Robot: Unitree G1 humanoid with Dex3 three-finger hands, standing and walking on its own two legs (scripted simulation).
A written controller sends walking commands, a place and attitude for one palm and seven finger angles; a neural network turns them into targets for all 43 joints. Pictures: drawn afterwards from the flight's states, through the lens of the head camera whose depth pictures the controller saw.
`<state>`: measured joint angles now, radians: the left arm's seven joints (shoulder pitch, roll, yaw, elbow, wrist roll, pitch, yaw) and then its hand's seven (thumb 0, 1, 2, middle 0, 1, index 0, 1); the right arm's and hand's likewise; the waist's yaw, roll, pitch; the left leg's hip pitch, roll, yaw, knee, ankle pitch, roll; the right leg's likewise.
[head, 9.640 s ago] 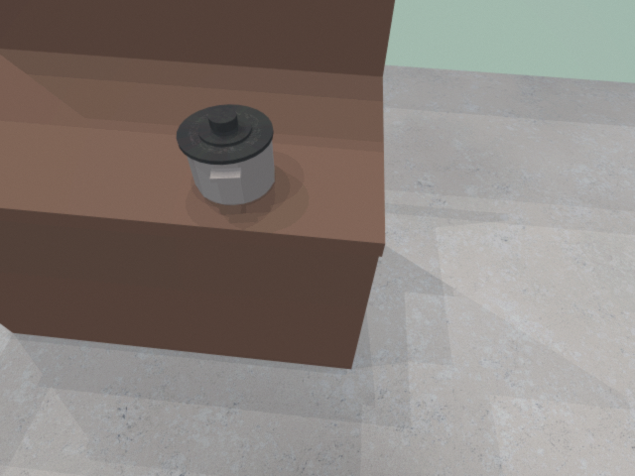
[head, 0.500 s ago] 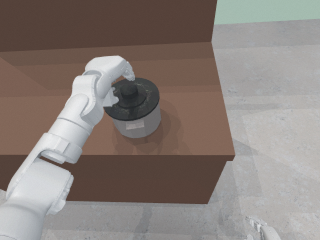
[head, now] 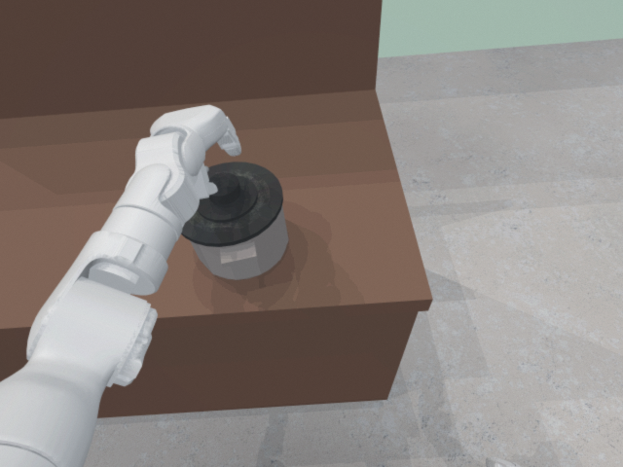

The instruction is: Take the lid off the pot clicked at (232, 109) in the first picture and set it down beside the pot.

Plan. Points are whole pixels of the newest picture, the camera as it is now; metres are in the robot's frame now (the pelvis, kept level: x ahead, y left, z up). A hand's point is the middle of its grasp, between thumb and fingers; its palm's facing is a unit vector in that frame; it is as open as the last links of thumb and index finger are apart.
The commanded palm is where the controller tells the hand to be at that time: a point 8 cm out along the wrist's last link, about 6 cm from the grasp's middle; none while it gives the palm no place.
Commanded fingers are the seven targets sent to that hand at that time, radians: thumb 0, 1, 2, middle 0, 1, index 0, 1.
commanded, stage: move the open hand above the knob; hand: left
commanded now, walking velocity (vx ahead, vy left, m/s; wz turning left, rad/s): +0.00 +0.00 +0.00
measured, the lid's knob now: (223, 188) +0.50 +0.13 +0.07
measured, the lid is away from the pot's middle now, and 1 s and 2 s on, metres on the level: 0.00 0.00 0.00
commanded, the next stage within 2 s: lower the open fingers around the knob in 0.36 s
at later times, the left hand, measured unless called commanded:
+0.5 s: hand (202, 167) +0.47 +0.13 +0.14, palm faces -0.28 -0.08 -0.96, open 9.9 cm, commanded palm +0.46 +0.14 +0.21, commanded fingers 0.00 -0.29 1.45 -0.85 -0.08 -0.85 -0.08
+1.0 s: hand (213, 190) +0.46 +0.13 +0.11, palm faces -0.34 -0.09 -0.94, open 9.9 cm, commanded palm +0.46 +0.13 +0.17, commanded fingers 0.00 -0.29 1.45 -0.85 -0.08 -0.85 -0.08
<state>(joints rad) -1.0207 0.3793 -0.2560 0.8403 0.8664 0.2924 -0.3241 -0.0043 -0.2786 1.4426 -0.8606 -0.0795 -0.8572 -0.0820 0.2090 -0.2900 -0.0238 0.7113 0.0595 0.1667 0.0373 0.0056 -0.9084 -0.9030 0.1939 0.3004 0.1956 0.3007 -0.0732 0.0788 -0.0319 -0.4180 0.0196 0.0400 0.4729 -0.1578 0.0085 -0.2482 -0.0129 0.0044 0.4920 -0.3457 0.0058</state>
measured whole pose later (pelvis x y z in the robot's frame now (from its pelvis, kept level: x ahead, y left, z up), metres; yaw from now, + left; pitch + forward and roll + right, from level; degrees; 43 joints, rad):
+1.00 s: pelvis -0.01 +0.00 +0.00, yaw +1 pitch +7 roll +0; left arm -1.03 0.33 -0.31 0.91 0.86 0.29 -0.28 0.00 -0.28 1.44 -0.86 -0.08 -0.85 -0.08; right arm 0.20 -0.28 -0.03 0.73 0.06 0.16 0.04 0.00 -0.91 -0.90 0.19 0.30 0.20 0.30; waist -0.07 0.07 -0.04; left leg -0.47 0.02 0.02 0.50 -0.16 0.01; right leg -0.29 -0.01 -0.01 0.51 -0.35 0.01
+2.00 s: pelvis +0.00 +0.00 -0.01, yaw +0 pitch +9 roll +0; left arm -1.02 0.35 -0.29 0.95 0.87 0.26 -0.25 0.00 -0.21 1.29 -0.73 -0.30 -0.73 -0.30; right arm 0.22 -0.28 -0.04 0.74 0.07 0.18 0.04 0.00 -0.91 -0.90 0.19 0.30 0.20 0.30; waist -0.09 0.06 -0.06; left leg -0.52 0.02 0.03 0.55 -0.19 0.01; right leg -0.34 -0.01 0.00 0.55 -0.37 0.01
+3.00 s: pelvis +0.00 +0.00 -0.01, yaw +0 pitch +8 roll +0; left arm -0.96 0.36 -0.27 0.90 0.86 0.26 -0.25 -0.01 0.20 0.84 -0.62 -0.99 -0.56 -0.94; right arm 0.21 -0.28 -0.04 0.74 0.07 0.19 0.03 0.00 -0.91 -0.90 0.19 0.30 0.20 0.30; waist -0.08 0.07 -0.06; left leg -0.48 0.03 0.03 0.54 -0.19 0.00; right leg -0.31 0.00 0.01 0.54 -0.37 0.00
